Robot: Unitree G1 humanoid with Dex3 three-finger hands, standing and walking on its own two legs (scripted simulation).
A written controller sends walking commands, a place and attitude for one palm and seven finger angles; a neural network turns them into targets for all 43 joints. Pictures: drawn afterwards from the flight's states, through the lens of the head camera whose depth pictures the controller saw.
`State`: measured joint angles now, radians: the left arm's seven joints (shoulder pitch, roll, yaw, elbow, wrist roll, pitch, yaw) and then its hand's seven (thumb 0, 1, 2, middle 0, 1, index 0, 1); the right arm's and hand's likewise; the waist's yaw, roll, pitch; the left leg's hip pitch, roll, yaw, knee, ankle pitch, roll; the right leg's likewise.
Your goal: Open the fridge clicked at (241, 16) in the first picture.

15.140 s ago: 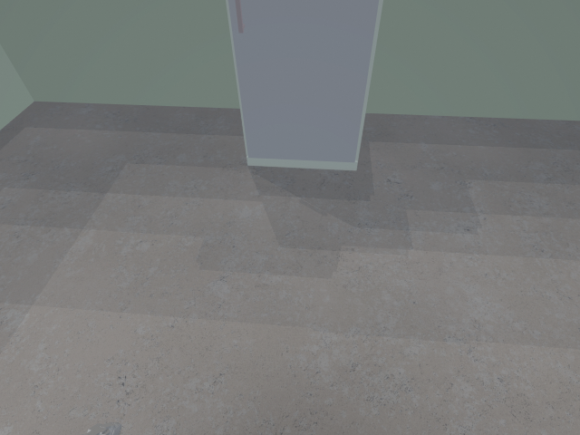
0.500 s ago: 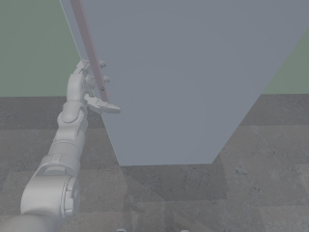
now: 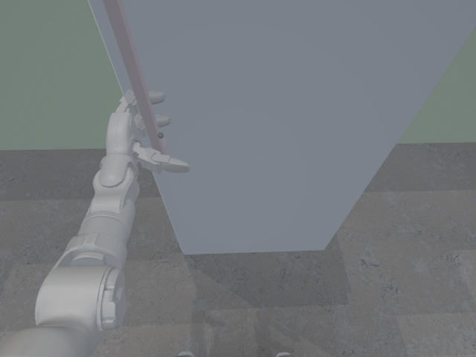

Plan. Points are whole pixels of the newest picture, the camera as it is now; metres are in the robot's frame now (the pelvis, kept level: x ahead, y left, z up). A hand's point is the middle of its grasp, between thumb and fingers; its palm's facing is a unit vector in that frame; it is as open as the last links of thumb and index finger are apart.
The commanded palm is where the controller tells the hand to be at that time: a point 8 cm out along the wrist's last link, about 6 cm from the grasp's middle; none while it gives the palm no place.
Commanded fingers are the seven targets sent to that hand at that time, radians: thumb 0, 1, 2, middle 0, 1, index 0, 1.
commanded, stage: slide the fingers in behind the handle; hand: left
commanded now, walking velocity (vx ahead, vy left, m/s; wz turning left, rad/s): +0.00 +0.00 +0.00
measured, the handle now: (140, 76) +0.51 +0.14 +0.19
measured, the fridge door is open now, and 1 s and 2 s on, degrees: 0 0 0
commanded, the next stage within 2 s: grip the handle and tug to test in 0.24 s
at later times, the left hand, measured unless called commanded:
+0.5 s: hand (158, 133) +0.47 +0.13 +0.11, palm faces +0.00 -1.00 +0.01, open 13.3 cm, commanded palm +0.44 +0.18 +0.11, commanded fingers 0.00 -0.08 0.48 -0.34 -1.26 -0.34 -1.26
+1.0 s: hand (161, 136) +0.46 +0.12 +0.11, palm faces +0.00 -1.00 +0.00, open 5.9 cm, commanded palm +0.43 +0.17 +0.11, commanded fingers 0.00 0.90 0.90 -0.45 -1.40 -0.45 -1.40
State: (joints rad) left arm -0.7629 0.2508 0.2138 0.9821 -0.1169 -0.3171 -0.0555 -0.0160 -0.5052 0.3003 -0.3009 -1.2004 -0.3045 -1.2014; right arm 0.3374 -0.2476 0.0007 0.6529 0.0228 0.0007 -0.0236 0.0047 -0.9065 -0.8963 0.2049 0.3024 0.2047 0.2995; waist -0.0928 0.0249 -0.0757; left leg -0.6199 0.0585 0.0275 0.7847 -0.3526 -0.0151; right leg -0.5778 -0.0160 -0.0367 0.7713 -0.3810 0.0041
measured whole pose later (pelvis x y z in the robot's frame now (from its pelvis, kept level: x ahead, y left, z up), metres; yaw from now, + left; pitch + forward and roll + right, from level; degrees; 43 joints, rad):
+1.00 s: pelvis +0.00 +0.00 +0.00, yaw +0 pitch +11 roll -1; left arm -0.73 0.22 0.19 0.94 -0.12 -0.30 -0.04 0.00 0.63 0.79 -0.42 -1.36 -0.43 -1.36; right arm 0.33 -0.24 0.00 0.65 0.02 0.01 -0.01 0.00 -0.91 -0.90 0.20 0.30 0.20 0.30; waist -0.08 0.03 -0.09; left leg -0.61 0.05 0.03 0.78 -0.36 -0.01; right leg -0.56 -0.02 -0.03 0.76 -0.38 0.01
